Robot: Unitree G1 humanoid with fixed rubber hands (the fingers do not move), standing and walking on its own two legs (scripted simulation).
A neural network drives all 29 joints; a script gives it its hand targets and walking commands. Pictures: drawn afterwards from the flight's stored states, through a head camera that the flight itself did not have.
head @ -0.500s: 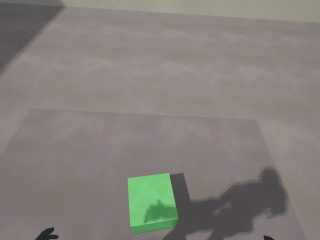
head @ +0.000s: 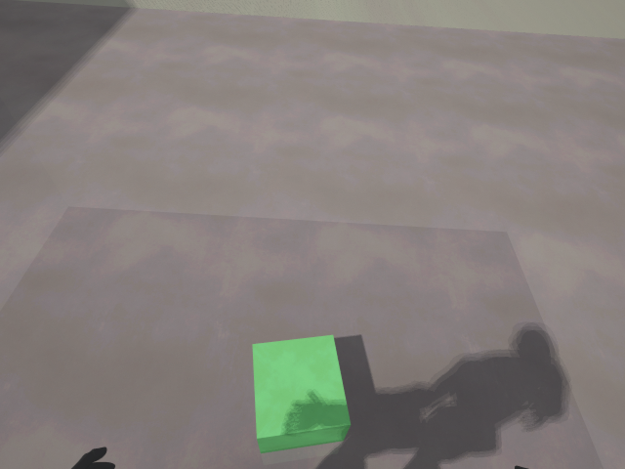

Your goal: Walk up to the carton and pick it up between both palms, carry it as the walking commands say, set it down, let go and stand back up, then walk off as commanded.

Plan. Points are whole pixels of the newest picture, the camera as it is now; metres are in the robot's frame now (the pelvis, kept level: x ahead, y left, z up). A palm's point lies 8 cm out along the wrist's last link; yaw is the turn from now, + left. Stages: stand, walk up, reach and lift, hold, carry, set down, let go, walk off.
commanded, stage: walk off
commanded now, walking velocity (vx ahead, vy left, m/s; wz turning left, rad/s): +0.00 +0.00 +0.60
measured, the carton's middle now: (297, 392) +0.43 +0.01 -0.69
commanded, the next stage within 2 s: none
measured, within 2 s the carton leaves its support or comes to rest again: neither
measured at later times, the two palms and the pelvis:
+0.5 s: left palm out of the picture -0.01 +0.34 -0.14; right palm out of the picture +0.12 -0.21 -0.11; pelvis -0.02 +0.05 -0.01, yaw +17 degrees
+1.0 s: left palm out of the picture -0.06 +0.29 -0.09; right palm (430, 408) +0.23 -0.19 -0.13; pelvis +0.01 +0.01 +0.00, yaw +36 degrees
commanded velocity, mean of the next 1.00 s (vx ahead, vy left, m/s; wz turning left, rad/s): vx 0.00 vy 0.00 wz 0.60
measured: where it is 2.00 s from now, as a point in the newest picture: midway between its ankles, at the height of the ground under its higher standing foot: outside the picture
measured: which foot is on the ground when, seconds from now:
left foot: down 0.00-0.82, up 0.84-1.00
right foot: down 0.00-0.34, up 0.36-0.80, down 0.82-1.00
